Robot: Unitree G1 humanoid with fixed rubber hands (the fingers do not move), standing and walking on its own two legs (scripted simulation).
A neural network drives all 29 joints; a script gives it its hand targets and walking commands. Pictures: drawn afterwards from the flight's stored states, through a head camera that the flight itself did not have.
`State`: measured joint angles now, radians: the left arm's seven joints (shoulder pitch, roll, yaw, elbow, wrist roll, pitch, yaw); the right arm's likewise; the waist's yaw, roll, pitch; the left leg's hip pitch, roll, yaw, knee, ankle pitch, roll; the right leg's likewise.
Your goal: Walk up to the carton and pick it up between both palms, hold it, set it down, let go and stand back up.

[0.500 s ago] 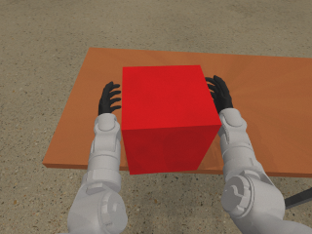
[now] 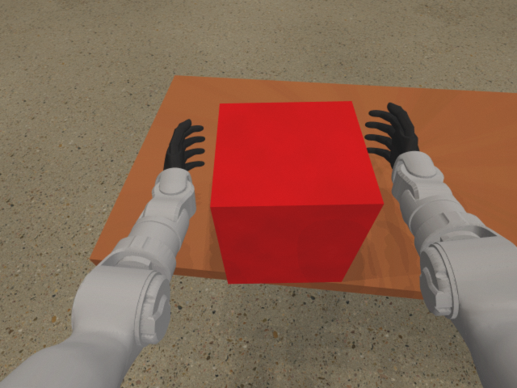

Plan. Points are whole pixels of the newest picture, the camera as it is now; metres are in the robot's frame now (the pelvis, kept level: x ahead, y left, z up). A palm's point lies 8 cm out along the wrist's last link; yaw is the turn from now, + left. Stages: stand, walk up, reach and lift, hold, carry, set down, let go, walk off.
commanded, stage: set down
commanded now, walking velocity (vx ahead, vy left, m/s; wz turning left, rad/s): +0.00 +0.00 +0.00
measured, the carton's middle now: (285, 199) +0.43 +0.02 +0.03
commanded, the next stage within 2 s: none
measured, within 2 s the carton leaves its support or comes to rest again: neither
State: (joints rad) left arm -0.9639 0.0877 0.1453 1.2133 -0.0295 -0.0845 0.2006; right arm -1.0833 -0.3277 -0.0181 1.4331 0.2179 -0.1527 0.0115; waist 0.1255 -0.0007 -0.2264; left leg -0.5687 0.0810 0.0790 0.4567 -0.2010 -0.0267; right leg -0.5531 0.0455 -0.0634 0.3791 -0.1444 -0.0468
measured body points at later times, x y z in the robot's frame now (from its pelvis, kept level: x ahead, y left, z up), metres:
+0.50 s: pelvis -0.02 -0.01 +0.00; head +0.03 -0.01 +0.44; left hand +0.44 +0.21 +0.15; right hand +0.49 -0.19 +0.17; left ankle -0.01 +0.13 -0.74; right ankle +0.00 -0.09 -0.74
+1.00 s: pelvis -0.01 +0.00 +0.01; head +0.01 +0.00 +0.46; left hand +0.41 +0.20 +0.15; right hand +0.46 -0.21 +0.18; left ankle -0.01 +0.13 -0.74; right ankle +0.00 -0.09 -0.74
